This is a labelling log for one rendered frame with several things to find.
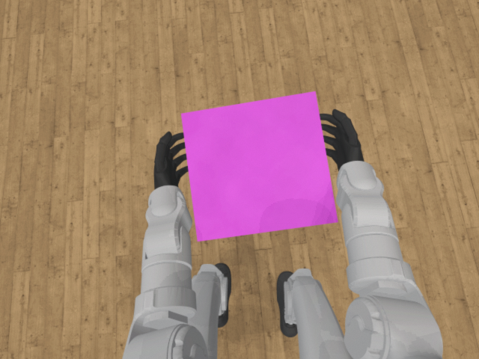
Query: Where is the carton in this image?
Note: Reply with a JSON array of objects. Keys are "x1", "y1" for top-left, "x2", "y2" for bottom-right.
[{"x1": 181, "y1": 91, "x2": 338, "y2": 242}]

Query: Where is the robot left thigh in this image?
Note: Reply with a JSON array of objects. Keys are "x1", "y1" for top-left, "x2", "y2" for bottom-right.
[{"x1": 187, "y1": 271, "x2": 228, "y2": 359}]

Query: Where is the robot right upper arm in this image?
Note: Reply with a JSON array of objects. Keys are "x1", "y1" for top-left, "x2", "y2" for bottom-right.
[{"x1": 344, "y1": 295, "x2": 442, "y2": 359}]

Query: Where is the robot right thigh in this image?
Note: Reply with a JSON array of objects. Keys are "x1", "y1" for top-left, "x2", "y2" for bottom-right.
[{"x1": 284, "y1": 276, "x2": 353, "y2": 359}]

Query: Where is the left robot hand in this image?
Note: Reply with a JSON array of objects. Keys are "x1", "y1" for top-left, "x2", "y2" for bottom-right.
[{"x1": 154, "y1": 132, "x2": 189, "y2": 189}]

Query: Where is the right robot forearm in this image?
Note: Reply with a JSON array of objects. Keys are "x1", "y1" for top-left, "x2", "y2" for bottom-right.
[{"x1": 336, "y1": 161, "x2": 443, "y2": 352}]

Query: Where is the robot left upper arm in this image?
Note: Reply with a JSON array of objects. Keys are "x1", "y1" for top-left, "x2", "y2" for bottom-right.
[{"x1": 123, "y1": 324, "x2": 208, "y2": 359}]

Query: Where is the robot thigh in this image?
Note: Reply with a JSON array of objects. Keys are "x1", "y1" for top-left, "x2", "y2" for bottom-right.
[
  {"x1": 284, "y1": 276, "x2": 353, "y2": 359},
  {"x1": 187, "y1": 271, "x2": 228, "y2": 359}
]

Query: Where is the right robot hand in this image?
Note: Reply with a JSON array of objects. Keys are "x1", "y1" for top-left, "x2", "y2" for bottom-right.
[{"x1": 320, "y1": 109, "x2": 364, "y2": 171}]

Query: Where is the left robot forearm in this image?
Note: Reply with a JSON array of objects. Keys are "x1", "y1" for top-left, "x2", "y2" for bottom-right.
[{"x1": 122, "y1": 185, "x2": 197, "y2": 359}]

